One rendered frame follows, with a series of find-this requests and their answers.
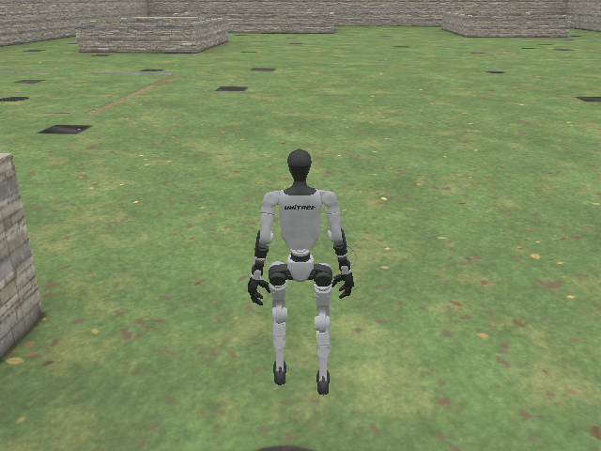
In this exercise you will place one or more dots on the left robot hand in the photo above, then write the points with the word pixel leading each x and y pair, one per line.
pixel 252 289

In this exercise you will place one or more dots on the robot left forearm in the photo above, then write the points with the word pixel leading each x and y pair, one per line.
pixel 260 256

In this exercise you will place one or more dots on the left robot foot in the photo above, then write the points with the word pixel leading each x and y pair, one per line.
pixel 279 377

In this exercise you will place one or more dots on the robot right forearm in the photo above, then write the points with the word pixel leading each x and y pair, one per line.
pixel 342 255

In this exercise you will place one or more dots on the left robot thigh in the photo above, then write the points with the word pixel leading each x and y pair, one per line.
pixel 278 281

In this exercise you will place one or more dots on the left robot upper arm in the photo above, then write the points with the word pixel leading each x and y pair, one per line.
pixel 270 200

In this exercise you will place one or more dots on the right robot upper arm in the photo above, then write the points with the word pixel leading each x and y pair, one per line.
pixel 329 199

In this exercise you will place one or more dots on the right robot hand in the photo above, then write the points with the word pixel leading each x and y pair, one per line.
pixel 347 286

